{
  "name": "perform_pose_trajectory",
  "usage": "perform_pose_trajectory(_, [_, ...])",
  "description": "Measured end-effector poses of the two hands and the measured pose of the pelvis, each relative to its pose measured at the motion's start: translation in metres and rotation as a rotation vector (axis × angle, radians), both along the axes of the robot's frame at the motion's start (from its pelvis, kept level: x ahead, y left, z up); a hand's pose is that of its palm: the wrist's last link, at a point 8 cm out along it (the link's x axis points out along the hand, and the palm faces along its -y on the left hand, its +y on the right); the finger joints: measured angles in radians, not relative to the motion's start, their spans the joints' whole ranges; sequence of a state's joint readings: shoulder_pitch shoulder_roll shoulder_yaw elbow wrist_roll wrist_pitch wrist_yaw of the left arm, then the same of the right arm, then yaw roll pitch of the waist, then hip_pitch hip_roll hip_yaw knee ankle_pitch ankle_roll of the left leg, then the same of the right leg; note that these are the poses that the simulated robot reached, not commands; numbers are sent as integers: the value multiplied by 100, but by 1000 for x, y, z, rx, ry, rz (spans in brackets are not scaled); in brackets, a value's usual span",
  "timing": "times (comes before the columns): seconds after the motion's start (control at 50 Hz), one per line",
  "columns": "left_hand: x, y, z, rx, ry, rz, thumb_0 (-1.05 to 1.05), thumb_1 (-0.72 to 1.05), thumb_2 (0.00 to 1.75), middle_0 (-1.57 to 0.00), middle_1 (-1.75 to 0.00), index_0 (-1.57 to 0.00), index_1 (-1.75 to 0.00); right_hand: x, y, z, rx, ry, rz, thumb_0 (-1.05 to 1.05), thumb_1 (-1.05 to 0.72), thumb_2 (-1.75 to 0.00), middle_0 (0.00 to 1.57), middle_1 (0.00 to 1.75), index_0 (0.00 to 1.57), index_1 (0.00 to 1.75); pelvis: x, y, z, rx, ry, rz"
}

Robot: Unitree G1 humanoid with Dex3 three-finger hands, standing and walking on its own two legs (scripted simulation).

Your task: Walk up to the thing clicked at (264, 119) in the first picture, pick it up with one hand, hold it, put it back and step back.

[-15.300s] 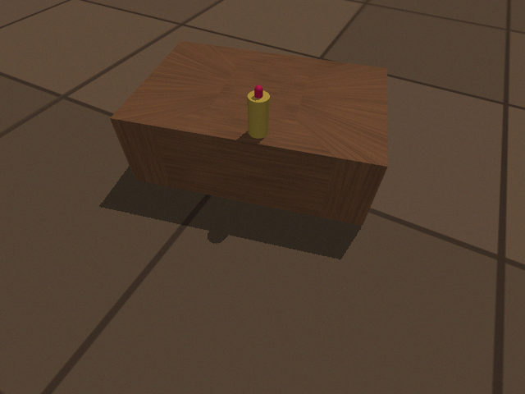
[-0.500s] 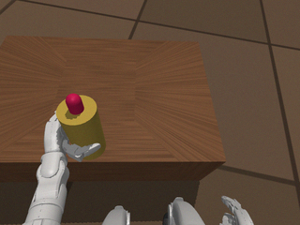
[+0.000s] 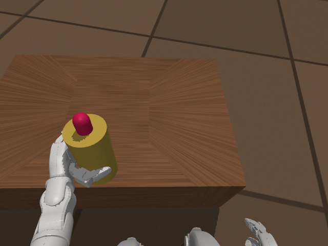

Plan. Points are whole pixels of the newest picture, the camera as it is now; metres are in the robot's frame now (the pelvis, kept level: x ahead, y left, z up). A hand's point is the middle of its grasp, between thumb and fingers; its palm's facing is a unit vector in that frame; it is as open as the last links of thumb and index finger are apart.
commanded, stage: hold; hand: left
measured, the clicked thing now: (92, 147) +0.33 +0.17 +0.05
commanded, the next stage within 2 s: none
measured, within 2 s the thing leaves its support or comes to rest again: neither
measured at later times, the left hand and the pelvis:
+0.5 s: hand (87, 154) +0.32 +0.18 +0.04, palm faces +0.13 -0.99 -0.01, open 11.8 cm; pelvis +0.00 +0.00 +0.01, yaw +0 degrees
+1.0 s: hand (86, 160) +0.30 +0.17 +0.04, palm faces +0.14 -0.99 -0.01, open 11.8 cm; pelvis -0.01 +0.00 +0.01, yaw +0 degrees
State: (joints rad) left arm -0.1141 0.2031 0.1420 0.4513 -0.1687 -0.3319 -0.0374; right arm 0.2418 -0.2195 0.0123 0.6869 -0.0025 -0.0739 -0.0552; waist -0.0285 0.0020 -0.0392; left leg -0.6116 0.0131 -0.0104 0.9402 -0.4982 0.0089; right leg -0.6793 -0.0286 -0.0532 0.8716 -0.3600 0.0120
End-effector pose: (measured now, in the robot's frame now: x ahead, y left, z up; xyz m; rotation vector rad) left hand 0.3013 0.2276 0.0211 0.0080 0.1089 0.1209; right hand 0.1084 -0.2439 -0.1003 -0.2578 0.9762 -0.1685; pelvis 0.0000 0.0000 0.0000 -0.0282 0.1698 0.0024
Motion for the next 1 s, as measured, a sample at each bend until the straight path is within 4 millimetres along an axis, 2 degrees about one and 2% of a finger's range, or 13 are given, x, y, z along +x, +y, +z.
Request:
perform_pose_trajectory(0.34, [-9,0,13,4,-22,12,0,-61,101,-61,-109,-61,-108,9,4,10,1,-40,16,1,-92,-91,20,30,20,30,1,0,7,-2,-34,4])
perform_pose_trajectory(0.68, [-14,-3,24,6,-23,9,0,-61,101,-61,-108,-62,-107,6,5,13,18,-47,16,1,-92,-91,20,30,20,30,1,0,12,0,-62,5])
perform_pose_trajectory(1.0, [-27,-3,23,-1,-21,25,0,-61,101,-61,-108,-62,-107,4,0,18,11,-72,24,1,-92,-91,20,30,20,30,-6,-4,14,3,-81,7])
